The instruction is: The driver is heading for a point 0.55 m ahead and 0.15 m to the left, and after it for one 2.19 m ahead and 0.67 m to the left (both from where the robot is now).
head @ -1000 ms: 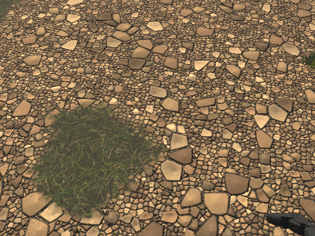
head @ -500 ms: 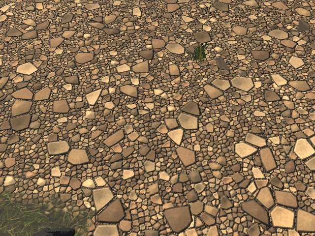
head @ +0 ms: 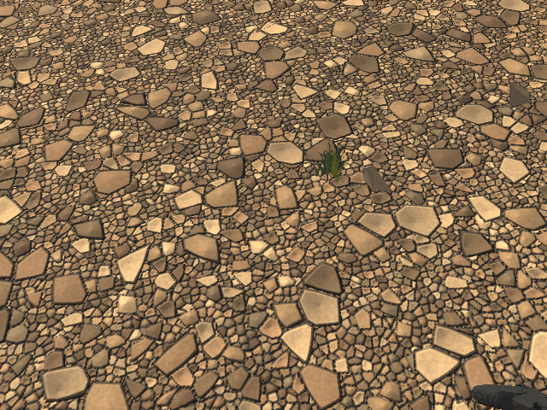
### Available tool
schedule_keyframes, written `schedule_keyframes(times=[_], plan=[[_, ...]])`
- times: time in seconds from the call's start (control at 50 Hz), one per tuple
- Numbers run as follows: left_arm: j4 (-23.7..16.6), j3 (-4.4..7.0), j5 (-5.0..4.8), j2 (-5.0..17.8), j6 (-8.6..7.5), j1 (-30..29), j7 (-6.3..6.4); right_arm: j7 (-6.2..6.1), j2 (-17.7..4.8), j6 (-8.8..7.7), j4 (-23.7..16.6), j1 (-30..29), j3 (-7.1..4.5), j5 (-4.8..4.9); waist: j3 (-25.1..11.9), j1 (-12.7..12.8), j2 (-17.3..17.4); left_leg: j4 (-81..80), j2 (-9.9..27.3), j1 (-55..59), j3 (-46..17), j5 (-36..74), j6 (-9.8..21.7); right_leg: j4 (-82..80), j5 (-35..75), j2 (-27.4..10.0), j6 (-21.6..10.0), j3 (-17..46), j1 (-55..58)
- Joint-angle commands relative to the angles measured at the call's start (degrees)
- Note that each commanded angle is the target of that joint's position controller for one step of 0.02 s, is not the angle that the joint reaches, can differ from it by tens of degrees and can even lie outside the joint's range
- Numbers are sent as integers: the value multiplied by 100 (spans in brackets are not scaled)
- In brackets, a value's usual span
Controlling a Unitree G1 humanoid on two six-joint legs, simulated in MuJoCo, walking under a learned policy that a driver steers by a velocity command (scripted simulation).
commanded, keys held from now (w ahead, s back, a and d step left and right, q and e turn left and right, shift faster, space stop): w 0.18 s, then w+q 0.56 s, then q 0.26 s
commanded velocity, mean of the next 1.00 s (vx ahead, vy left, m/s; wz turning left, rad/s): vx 0.45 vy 0.00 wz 0.31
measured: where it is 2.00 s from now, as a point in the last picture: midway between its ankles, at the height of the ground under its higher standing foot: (286, 343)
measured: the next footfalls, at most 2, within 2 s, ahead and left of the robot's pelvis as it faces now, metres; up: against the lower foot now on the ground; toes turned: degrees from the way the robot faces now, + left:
left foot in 0.04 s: +0.19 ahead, +0.12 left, +0.00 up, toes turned +0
right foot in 0.52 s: +0.47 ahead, -0.11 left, +0.00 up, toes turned +8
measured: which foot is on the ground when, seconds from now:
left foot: up 0.00-0.02, down 0.04-0.54, up 0.56-0.98, down 1.00-1.00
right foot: down 0.00-0.06, up 0.08-0.50, down 0.52-1.00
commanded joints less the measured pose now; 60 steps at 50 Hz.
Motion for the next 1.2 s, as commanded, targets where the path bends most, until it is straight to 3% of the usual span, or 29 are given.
schedule_keyframes(times=[0.02,0.04,0.06,0.08,0.1,0.14,0.22,0.36,0.46,0.5,0.52,0.54,0.56,0.58,0.6,0.62,0.66,0.74,0.84,0.9,0.96,0.98,1.0,1.02,1.04,1.06,1.1,1.16,1.2], plan=[[-214,198,17,849,24,-28,36,-26,-928,-139,-225,484,-338,-14,-372,-598,-827,-248,-147,1177,201,-284,396,856,4247,-1356,-606,663,-10],[-329,100,80,656,29,-85,38,-54,-1187,-148,-83,1404,-415,-86,-1196,-999,-548,32,513,2729,-446,-44,756,2214,3745,-1042,-408,399,-746],[-359,-24,4,243,-55,682,22,-63,-1654,-91,73,2137,-561,-132,-2088,-889,866,-188,1777,4965,-2830,-1041,1672,4428,1457,-141,96,-104,-2905],[-332,-35,-42,404,-130,607,9,-6,-1232,-60,203,2305,-453,27,-2094,-982,1274,-1068,2071,5208,-4254,-2281,1775,5167,-1076,7,119,291,-3938],[-420,73,-139,817,-159,46,-16,-24,-916,-33,150,1931,-352,94,-1139,-1007,677,-1183,1939,4506,-3611,-2907,1486,5525,-749,-355,68,347,-4445],[-581,64,3,745,-173,-668,-20,-38,-642,44,29,1240,-233,-16,-129,-753,-34,-1502,1430,2916,-2332,-2083,1203,4921,99,-859,35,-83,-4261],[-511,42,77,431,-98,-414,-9,-53,-656,-24,83,1131,-207,-17,-71,-394,276,-1896,1038,2030,-1472,-608,1306,4068,650,-1148,210,-270,-3606],[-884,-77,84,173,-256,-1814,-81,-221,-974,120,316,1786,-318,127,92,-798,118,-1851,711,2019,-823,100,1115,1443,2533,-790,529,-475,-3231],[-1037,2,7,428,-387,-2238,-196,-298,-1021,275,402,2103,-359,163,117,-783,301,-1288,1007,2498,-1417,-255,959,674,2246,-621,405,-315,-2791],[-893,101,8,629,-428,-1676,-172,-319,-1031,322,361,1980,-375,145,-115,-405,377,-713,925,2430,-1458,159,794,396,1957,-571,203,-424,-1883],[-738,213,67,868,-447,-993,-124,-308,-845,317,303,1945,-311,106,-611,-77,262,173,582,2099,-1254,362,616,429,1945,-765,-2,-334,-756],[-643,319,153,1269,-427,2,-58,-299,-463,303,91,1875,-175,-32,-1558,318,-448,1918,123,1142,-842,-848,379,644,1834,-1867,-366,708,851],[-486,383,156,1596,-333,233,-91,-278,-19,202,-79,2722,-41,113,-2233,-106,-2235,3676,-477,-844,-378,-3557,108,129,725,-3063,-1228,3128,2374],[-545,257,117,1003,-308,135,-96,-293,-643,192,46,2484,-181,241,-1797,77,-1565,4395,-102,-1465,-731,-3392,81,-236,-409,-2902,-1143,3368,1985],[-561,158,85,695,-305,-154,-76,-291,-934,213,-66,1914,-279,247,-1026,136,-1096,4502,93,-1634,-646,-2845,86,-338,-292,-2663,-897,2416,1280],[-550,101,112,579,-298,-504,-81,-301,-863,246,-106,1697,-288,197,-639,-29,-766,4384,296,-1416,-535,-2405,41,-479,362,-2408,-778,1755,575],[-477,50,166,393,-311,-893,-90,-254,-681,340,-186,1628,-311,148,-180,-321,-942,3993,563,-997,-540,-1949,-14,-832,1132,-2082,-710,854,-359],[-287,148,141,566,-410,-990,-76,-218,-401,505,-396,1403,-271,123,67,-459,-709,3444,667,-1004,-463,-1449,-145,-1249,2061,-2089,-846,-68,-766],[-175,224,124,850,-267,-1112,53,-54,-265,462,-674,754,-210,40,137,-335,-615,1584,399,-311,86,-19,-162,-904,4017,-1776,-613,-1407,-875],[-85,275,-8,1017,-163,-980,92,71,-396,503,-891,476,-271,47,0,-282,-695,1011,270,-75,217,-63,-5,-522,4211,-1932,-467,-1535,-418],[-117,356,-186,1188,-64,-1122,120,110,-742,570,-925,912,-454,-6,-300,-630,-779,573,-108,629,486,-689,327,621,5108,-1969,-256,-1630,-133],[-132,330,-202,1089,-31,-1135,119,67,-972,569,-767,1533,-591,-14,-602,-954,-567,133,-358,1471,570,-288,504,1594,4961,-1728,-72,-1776,-310],[-141,255,-26,895,-42,-801,90,-71,-1415,590,-710,1978,-740,-11,-944,-1096,190,-48,46,2706,-140,1767,788,3082,3362,-1340,314,-1875,-1264],[-279,42,385,228,-58,-243,15,-193,-1923,621,-887,1731,-742,-61,-1375,-415,1682,540,1451,4194,-2175,4596,1690,5189,-1904,-461,725,-1629,-3240],[-266,29,210,619,-86,-68,-48,-104,-1750,550,-1182,1661,-657,-120,-2735,-667,1120,-176,2120,4534,-3781,2986,2482,6100,-2081,-234,719,-274,-3593],[-336,122,-6,955,-51,-711,-53,-45,-1410,511,-1223,1424,-588,-72,-2195,-834,346,-485,1771,4084,-3202,1877,2192,6079,-1429,-464,615,-113,-3890],[-379,100,91,845,59,-1094,80,-105,-1052,535,-1175,953,-477,85,-1077,-567,-137,-727,1247,2716,-2406,637,1621,5261,-604,-800,575,-167,-3933],[-363,110,160,796,193,-954,138,-202,-1070,589,-1273,642,-476,-91,-859,-255,168,-950,902,1523,-2004,754,1465,4434,-201,-719,593,-232,-3088],[-290,60,165,654,216,-899,167,-271,-1084,588,-1241,682,-482,-86,-999,-266,175,-888,869,1484,-1797,1038,1461,3948,-64,-675,681,-278,-2948]])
